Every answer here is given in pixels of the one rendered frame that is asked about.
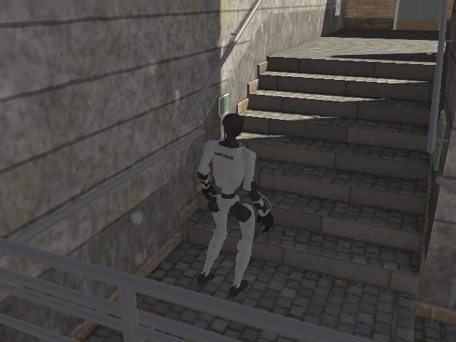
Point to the humanoid robot head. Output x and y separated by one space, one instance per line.
233 124

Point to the robot right forearm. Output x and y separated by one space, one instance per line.
257 200

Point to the robot right upper arm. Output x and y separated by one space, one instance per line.
249 157

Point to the left robot hand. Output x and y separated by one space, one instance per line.
209 189

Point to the robot left upper arm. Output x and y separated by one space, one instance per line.
206 157

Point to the robot left forearm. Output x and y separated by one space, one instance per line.
204 179

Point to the left robot shin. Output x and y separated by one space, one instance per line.
212 253

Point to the right robot hand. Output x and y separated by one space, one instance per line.
268 220

